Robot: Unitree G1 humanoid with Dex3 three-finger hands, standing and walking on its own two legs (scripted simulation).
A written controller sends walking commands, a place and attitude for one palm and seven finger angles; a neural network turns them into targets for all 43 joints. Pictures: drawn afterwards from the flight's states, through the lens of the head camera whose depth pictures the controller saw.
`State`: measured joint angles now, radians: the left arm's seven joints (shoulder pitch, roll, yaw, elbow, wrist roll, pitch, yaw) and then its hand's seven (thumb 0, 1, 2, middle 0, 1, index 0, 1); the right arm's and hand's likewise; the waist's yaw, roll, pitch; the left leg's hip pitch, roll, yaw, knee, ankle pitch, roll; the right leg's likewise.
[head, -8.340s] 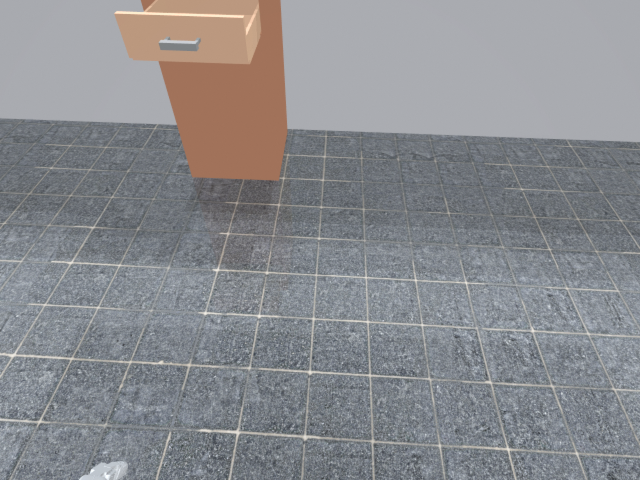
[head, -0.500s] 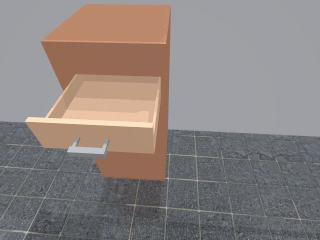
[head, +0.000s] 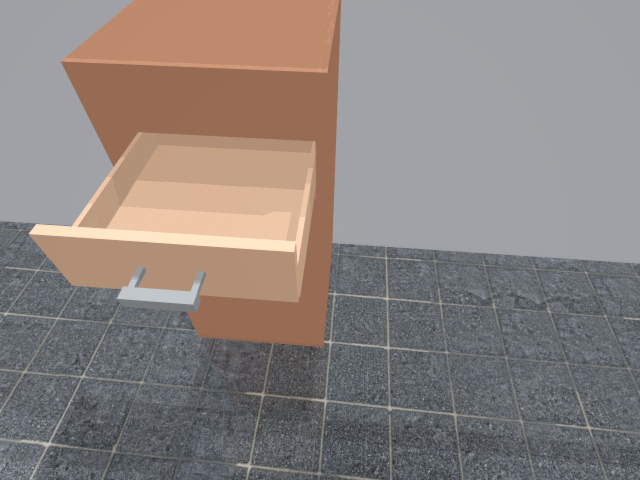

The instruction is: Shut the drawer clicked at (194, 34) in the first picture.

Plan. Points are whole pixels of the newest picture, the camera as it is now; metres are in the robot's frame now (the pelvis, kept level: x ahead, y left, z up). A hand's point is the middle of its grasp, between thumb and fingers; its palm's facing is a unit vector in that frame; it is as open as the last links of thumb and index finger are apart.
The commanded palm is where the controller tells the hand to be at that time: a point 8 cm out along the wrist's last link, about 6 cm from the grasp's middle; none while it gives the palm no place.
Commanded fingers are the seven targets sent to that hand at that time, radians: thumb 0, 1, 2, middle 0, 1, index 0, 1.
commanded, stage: look again from close up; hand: left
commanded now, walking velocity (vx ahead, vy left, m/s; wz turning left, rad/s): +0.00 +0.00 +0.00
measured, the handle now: (164, 287) +0.38 +0.26 -0.01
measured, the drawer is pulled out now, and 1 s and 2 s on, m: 0.26 0.26 0.26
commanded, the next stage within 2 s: raise the hand and make a fist in 0.30 s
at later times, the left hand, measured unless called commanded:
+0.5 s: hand out of the picture +0.08 +0.19 -0.13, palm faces +0.20 -0.95 -0.24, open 7.2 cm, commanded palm +0.11 +0.22 -0.06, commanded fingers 0.00 0.90 0.90 -0.32 -0.43 -0.32 -0.43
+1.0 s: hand (161, 462) +0.15 +0.19 -0.01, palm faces +0.05 -1.00 -0.06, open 5.0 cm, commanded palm +0.14 +0.24 -0.01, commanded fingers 0.00 0.90 0.90 -0.82 -0.97 -0.82 -0.97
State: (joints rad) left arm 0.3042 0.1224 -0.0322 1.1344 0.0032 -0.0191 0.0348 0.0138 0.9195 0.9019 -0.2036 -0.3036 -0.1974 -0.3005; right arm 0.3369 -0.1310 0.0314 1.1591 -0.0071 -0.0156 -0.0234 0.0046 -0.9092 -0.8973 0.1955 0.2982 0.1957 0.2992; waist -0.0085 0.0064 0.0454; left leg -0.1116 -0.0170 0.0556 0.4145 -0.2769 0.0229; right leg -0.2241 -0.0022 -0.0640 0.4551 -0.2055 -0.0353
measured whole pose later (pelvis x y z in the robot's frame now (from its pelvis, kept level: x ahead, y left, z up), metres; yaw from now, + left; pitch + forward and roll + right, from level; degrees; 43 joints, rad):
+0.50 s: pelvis +0.01 -0.01 +0.00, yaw +1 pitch -1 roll +0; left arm 0.49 0.18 -0.01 0.51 -0.11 0.04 0.10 0.05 0.97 0.90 -0.22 -0.32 -0.21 -0.31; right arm 0.37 -0.18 0.02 0.97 0.03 -0.15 -0.07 0.02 -0.93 -0.90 0.20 0.30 0.20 0.30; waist 0.01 0.02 0.02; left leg -0.14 0.00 0.05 0.47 -0.32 0.01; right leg -0.24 0.01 -0.08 0.50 -0.24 -0.04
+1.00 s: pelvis -0.02 -0.01 -0.07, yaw +3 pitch +10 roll -2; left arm 0.51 0.23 0.15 -0.09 -0.26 -0.45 -0.31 0.02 0.90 0.90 -0.63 -0.77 -0.63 -0.77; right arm 0.17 -0.23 0.01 0.47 0.02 -0.23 -0.03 0.01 -0.91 -0.90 0.20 0.30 0.20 0.30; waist 0.05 0.01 -0.10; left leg -0.72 0.01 -0.03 1.09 -0.56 0.01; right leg -0.76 -0.01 -0.16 1.02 -0.45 -0.06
